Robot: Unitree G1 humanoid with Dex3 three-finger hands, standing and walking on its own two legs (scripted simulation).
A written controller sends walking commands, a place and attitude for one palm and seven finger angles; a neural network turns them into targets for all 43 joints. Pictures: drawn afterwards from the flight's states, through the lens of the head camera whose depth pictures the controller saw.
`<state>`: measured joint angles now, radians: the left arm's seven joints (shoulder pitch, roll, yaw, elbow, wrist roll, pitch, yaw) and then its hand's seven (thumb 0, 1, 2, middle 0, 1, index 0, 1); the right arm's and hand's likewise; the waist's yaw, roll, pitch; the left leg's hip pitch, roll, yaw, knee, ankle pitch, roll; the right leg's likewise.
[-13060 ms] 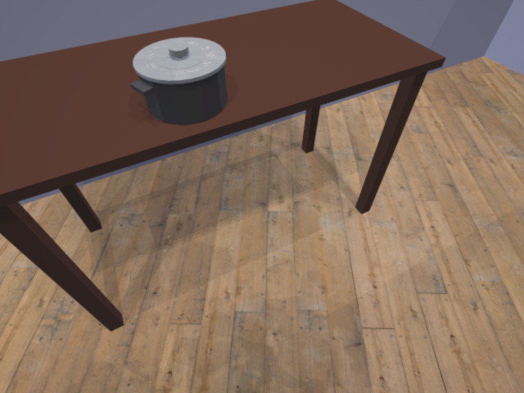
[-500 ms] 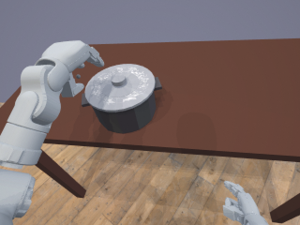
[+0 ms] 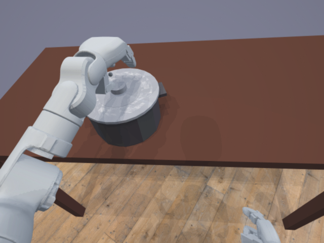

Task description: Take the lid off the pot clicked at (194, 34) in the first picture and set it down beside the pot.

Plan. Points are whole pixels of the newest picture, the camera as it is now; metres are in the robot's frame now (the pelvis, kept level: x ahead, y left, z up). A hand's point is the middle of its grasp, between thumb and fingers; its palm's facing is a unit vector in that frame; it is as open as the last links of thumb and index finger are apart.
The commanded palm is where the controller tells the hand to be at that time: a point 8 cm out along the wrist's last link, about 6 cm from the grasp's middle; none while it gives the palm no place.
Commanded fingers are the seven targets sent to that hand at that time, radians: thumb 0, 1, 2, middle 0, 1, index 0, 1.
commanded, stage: move the open hand above the knob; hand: left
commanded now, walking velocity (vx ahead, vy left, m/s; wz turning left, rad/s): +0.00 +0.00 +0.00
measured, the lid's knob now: (118, 87) +0.46 +0.13 +0.15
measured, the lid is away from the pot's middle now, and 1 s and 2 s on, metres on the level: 0.00 0.00 0.00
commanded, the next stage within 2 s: none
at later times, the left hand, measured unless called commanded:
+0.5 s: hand (109, 68) +0.45 +0.13 +0.22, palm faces -0.15 -0.04 -0.99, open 10.0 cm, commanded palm +0.41 +0.13 +0.29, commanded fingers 0.00 -0.36 1.63 -0.87 -0.08 -0.87 -0.08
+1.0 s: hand (105, 66) +0.44 +0.13 +0.23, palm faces -0.13 -0.03 -0.99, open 9.9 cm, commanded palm +0.40 +0.13 +0.29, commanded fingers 0.00 -0.36 1.63 -0.87 -0.08 -0.87 -0.08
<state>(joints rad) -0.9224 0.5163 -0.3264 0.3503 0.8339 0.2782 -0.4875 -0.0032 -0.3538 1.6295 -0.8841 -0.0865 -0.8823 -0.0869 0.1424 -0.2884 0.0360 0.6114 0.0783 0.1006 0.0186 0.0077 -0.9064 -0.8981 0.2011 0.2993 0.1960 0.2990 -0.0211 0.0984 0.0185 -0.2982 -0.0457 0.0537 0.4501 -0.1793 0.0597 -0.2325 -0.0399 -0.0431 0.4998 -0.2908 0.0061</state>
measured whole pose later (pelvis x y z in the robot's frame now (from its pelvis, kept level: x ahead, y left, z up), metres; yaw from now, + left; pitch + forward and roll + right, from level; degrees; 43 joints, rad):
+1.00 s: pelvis +0.00 -0.01 +0.00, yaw +0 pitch +2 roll +1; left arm -0.98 0.50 -0.31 0.43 0.83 0.32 -0.49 0.00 -0.35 1.63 -0.88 -0.09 -0.88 -0.09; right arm 0.11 -0.28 0.04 0.61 0.08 0.11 0.02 0.01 -0.91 -0.90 0.20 0.30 0.20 0.30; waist -0.01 0.09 -0.01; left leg -0.30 -0.04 0.05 0.45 -0.18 0.05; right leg -0.23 -0.04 -0.05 0.50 -0.29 0.00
